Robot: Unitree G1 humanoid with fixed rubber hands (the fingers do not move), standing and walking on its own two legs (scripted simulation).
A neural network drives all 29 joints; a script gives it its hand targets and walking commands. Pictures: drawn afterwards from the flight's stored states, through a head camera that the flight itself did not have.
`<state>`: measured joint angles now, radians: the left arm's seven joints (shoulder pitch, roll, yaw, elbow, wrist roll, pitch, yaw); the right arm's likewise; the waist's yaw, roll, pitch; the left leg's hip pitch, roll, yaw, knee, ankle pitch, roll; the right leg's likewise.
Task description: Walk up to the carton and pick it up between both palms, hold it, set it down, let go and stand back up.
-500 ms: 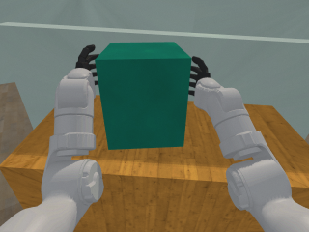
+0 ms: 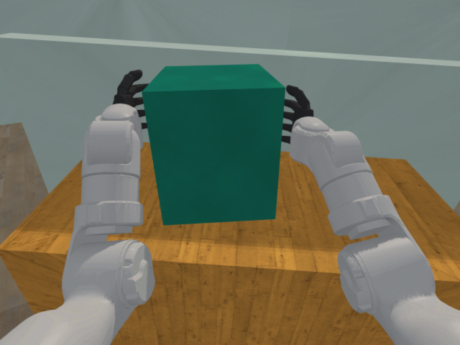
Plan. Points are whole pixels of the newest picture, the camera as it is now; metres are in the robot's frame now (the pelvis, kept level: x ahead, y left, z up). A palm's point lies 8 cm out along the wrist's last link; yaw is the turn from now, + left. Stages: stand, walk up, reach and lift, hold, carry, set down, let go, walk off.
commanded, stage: hold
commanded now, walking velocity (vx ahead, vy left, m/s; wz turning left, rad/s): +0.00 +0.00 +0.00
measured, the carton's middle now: (215, 136) +0.41 +0.01 +0.25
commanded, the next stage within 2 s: none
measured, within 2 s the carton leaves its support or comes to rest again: neither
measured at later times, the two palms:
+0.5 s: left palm (126, 114) +0.37 +0.15 +0.30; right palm (303, 128) +0.36 -0.12 +0.29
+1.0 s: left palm (127, 114) +0.37 +0.15 +0.30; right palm (303, 127) +0.36 -0.12 +0.29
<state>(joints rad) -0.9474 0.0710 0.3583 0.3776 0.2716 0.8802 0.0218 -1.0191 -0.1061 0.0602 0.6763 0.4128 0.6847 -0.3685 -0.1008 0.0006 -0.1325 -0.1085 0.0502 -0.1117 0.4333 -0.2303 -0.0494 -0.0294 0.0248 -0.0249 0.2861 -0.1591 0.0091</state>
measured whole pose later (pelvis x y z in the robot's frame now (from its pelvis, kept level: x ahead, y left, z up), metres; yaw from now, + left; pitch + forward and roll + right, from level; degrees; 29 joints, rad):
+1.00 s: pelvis +0.00 +0.00 +0.00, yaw +0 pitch -5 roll -2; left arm -0.97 0.08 0.36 0.42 0.26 0.88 0.03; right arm -1.04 -0.11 0.07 0.71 0.42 0.70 -0.37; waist -0.10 0.00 -0.15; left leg -0.12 0.05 -0.12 0.43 -0.22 -0.05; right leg -0.04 0.03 -0.01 0.29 -0.16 0.01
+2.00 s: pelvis +0.00 +0.00 +0.00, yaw +0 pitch -3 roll -3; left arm -1.00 0.08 0.37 0.50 0.23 0.86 0.05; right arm -1.10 -0.14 0.07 0.77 0.44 0.73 -0.37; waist -0.10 0.03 -0.18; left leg -0.16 0.05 -0.12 0.44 -0.22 -0.05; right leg -0.07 0.03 0.00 0.27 -0.14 0.01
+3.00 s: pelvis +0.00 +0.00 +0.00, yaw +0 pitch -5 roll -2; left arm -0.99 0.09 0.35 0.49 0.24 0.89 0.04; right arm -1.08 -0.12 0.07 0.78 0.43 0.74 -0.36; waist -0.10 0.00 -0.20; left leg -0.13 0.05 -0.13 0.44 -0.23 -0.05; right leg -0.05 0.04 0.01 0.29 -0.16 0.01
